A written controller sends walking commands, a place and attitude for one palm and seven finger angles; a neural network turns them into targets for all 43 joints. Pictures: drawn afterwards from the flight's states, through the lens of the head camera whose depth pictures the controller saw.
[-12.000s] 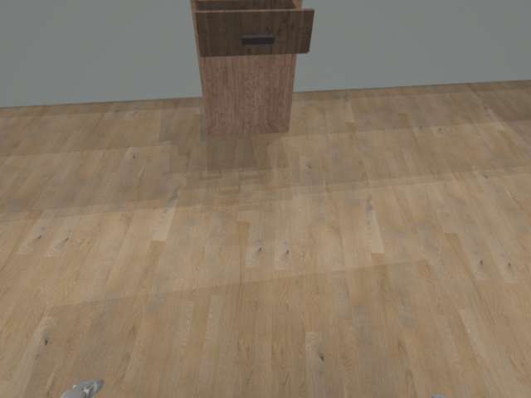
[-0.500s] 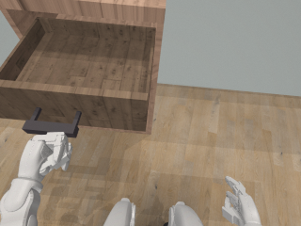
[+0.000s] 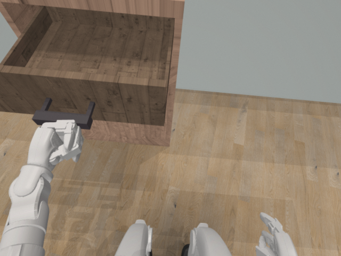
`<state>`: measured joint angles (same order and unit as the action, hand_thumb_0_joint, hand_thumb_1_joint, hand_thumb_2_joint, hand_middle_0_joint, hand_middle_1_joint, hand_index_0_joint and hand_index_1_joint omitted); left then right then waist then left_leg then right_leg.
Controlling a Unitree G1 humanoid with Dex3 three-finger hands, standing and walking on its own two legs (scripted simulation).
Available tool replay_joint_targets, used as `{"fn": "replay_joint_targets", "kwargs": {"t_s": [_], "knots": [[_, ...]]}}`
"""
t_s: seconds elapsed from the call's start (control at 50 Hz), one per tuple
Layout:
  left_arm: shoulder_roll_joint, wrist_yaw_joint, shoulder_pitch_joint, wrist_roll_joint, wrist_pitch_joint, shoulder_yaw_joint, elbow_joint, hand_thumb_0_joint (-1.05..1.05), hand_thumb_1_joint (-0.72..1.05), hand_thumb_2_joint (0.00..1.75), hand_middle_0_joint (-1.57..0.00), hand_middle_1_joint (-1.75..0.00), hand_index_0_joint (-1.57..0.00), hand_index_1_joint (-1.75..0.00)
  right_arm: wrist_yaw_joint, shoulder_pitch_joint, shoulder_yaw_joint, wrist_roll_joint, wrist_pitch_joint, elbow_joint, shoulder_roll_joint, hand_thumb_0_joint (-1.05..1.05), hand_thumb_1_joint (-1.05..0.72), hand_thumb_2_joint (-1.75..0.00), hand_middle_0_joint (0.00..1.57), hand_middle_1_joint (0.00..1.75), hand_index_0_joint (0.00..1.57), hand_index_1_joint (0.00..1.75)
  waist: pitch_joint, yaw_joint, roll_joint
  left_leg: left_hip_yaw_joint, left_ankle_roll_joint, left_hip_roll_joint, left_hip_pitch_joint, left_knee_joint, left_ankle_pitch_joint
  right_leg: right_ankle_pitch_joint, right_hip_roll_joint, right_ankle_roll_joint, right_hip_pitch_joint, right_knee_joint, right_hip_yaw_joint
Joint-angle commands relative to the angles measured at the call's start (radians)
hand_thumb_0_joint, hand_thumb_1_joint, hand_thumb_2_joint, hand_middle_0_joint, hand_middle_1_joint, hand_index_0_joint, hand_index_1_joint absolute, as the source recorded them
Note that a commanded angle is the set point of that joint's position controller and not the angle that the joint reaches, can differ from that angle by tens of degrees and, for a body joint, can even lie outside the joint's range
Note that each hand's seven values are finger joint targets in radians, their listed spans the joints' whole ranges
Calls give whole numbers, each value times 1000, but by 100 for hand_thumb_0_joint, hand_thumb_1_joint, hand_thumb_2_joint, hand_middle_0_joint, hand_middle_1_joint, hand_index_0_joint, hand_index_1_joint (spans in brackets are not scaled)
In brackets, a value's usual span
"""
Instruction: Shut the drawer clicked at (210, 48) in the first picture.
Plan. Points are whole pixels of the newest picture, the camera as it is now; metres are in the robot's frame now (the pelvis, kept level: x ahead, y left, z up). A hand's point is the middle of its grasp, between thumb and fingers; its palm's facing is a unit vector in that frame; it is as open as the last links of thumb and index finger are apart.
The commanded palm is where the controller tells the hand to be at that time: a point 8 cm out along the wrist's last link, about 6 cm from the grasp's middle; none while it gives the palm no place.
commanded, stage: push the drawer shut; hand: left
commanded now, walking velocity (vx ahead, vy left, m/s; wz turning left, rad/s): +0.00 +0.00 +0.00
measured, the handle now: (66, 111) +0.42 +0.27 +0.05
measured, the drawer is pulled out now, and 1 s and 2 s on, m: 0.24 0.12 0.00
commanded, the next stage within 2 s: none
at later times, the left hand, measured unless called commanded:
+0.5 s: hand (85, 122) +0.40 +0.22 +0.04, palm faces -0.04 -1.00 -0.05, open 3.0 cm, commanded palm +0.40 +0.27 +0.05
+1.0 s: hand (91, 100) +0.46 +0.22 +0.04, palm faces -0.05 -1.00 -0.03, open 3.0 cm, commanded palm +0.46 +0.27 +0.05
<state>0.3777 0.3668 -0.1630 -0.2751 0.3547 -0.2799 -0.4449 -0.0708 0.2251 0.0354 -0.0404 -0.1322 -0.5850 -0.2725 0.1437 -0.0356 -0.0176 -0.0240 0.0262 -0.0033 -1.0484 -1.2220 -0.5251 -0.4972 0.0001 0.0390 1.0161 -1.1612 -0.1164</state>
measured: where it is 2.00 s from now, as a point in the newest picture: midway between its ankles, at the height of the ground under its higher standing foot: outside the picture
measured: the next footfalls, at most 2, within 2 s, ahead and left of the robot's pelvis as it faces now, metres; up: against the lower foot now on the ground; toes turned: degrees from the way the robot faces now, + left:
none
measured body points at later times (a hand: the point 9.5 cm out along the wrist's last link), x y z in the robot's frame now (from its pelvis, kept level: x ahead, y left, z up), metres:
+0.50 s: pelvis +0.01 +0.01 +0.01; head +0.13 +0.02 +0.44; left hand +0.40 +0.27 +0.04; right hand +0.11 -0.26 -0.10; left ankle +0.03 +0.10 -0.64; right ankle +0.03 -0.10 -0.64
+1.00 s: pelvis +0.01 +0.01 +0.00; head +0.14 +0.03 +0.43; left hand +0.46 +0.27 +0.04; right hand +0.07 -0.27 -0.11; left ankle +0.03 +0.10 -0.64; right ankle +0.03 -0.10 -0.64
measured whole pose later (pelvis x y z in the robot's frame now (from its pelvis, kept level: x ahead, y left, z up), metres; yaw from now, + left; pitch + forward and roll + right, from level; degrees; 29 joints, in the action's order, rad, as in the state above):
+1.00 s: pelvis +0.01 +0.01 +0.00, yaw -2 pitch +23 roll -3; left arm 0.49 0.38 -0.65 -0.18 0.44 -0.39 -0.98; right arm -0.03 0.30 0.04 -0.02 0.00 -0.62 -0.27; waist 0.13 -0.11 -0.01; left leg 0.00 0.03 -0.02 -1.10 -1.22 -0.53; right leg -0.49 0.02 0.03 1.08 -1.15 -0.09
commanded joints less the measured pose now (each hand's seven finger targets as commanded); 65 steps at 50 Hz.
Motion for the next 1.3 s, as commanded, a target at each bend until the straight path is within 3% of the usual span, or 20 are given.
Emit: {"fn": "replay_joint_targets", "kwargs": {"t_s": [0.0,0.12,0.26,0.3,0.38,0.44,0.46,0.54,0.64,0.7,0.74,0.84,0.86,0.88,0.94,1.06,1.14,1.2,1.24,1.28], "knots": [[212,-14,-325,-26,68,-97,149,0,90,90,-140,-160,-140,-160,-13,43,-60,3,-32,113,-156,0,-90,-90,20,30,20,30,354,-35,-39,-32,9,-4,213,190,170,100,11,-14,-225,189,104],[232,-12,-386,-12,87,-110,84,0,90,90,-140,-160,-140,-160,-2,59,-60,4,-8,110,-156,0,-90,-90,20,30,20,30,345,-34,-83,-31,2,-7,233,202,196,128,14,-10,-214,183,101],[222,-15,-465,0,101,-100,24,0,90,90,-140,-160,-140,-160,5,87,-66,7,16,95,-159,0,-90,-90,20,30,20,30,358,-49,-67,-34,1,-10,261,202,244,177,15,-11,-210,180,95],[254,-13,-481,4,109,-127,17,0,90,90,-140,-160,-140,-160,5,99,-68,8,22,88,-163,0,-90,-90,20,30,20,30,382,-44,-67,-34,1,-13,274,197,276,205,18,-9,-218,171,94],[218,-18,-544,14,119,-84,-2,0,90,90,-140,-160,-140,-160,9,108,-71,9,30,79,-163,0,-90,-90,20,30,20,30,376,-58,-108,-48,-6,-17,318,200,287,192,19,-6,-157,163,83],[231,-29,-569,23,123,-96,-32,0,90,90,-140,-160,-140,-160,12,118,-72,12,42,69,-165,0,-90,-90,20,30,20,30,397,-54,-84,-50,-7,-16,322,201,288,196,18,-9,-174,169,85],[227,-31,-597,27,121,-85,-54,0,90,90,-140,-160,-140,-160,11,117,-70,11,45,64,-165,0,-90,-90,20,30,20,30,383,-68,-73,-43,-3,-15,301,196,278,199,18,-10,-178,173,90],[269,-29,-700,44,130,-107,-131,0,90,90,-140,-160,-140,-160,8,128,-66,13,59,46,-168,0,-90,-90,20,30,20,30,373,-74,-82,-45,-3,-14,279,187,246,173,20,-9,-157,167,91],[283,-19,-782,48,135,-107,-181,0,90,90,-140,-160,-140,-160,10,144,-64,15,71,36,-170,0,-90,-90,20,30,20,30,421,-81,-103,-50,-2,-16,313,175,291,205,22,-7,-150,159,91],[310,-14,-795,50,136,-132,-215,0,90,90,-140,-160,-140,-160,15,158,-63,19,79,35,-171,0,-90,-90,20,30,20,30,452,-78,-97,-46,1,-16,309,163,323,237,27,-8,-171,153,95],[342,-9,-816,50,133,-155,-247,0,90,90,-140,-160,-140,-160,17,159,-60,19,86,33,-172,0,-90,-90,20,30,20,30,433,-79,-81,-37,4,-15,261,158,300,235,27,-11,-195,156,102],[367,0,-857,59,143,-166,-275,0,90,90,-140,-160,-140,-160,24,175,-60,22,97,34,-175,0,-90,-90,20,30,20,30,449,-77,-123,-45,0,-19,291,159,323,239,31,-7,-167,145,97],[341,0,-855,55,141,-151,-283,0,90,90,-140,-160,-140,-160,26,176,-60,22,99,36,-171,0,-90,-90,20,30,20,30,448,-86,-107,-39,4,-17,283,156,321,244,31,-11,-172,152,100],[371,0,-853,56,142,-175,-301,0,90,90,-140,-160,-140,-160,26,185,-61,24,101,36,-175,0,-90,-90,20,30,20,30,442,-81,-96,-40,5,-18,270,149,327,254,35,-7,-178,145,100],[379,-3,-925,68,143,-167,-338,0,90,90,-140,-160,-140,-160,27,193,-57,24,110,26,-179,0,-90,-90,20,30,20,30,419,-105,-89,-41,7,-20,243,149,288,221,35,-13,-155,149,100],[425,0,-979,82,147,-189,-357,0,90,90,-140,-160,-140,-160,28,211,-56,30,122,20,-184,0,-90,-90,20,30,20,30,461,-105,-134,-42,7,-21,252,137,306,229,36,-12,-151,142,103],[440,-4,-1062,92,142,-176,-399,0,90,90,-140,-160,-140,-160,26,222,-51,32,127,8,-191,0,-90,-90,20,30,20,30,439,-139,-126,-49,11,-23,230,128,276,199,39,-15,-118,146,104],[510,-4,-1080,101,139,-223,-419,0,90,90,-140,-160,-140,-160,24,237,-48,36,130,9,-199,0,-90,-90,20,30,20,30,477,-134,-129,-48,14,-24,217,117,292,215,41,-14,-138,136,107],[488,0,-1091,107,137,-200,-430,0,90,90,-140,-160,-140,-160,28,237,-48,36,132,8,-197,0,-90,-90,20,30,20,30,479,-137,-175,-54,8,-25,248,117,298,205,41,-11,-102,137,102],[506,-2,-1112,102,138,-212,-436,0,90,90,-140,-160,-140,-160,29,244,-45,39,133,8,-201,0,-90,-90,20,30,20,30,479,-142,-175,-60,10,-27,247,112,302,202,45,-10,-90,131,99]]}}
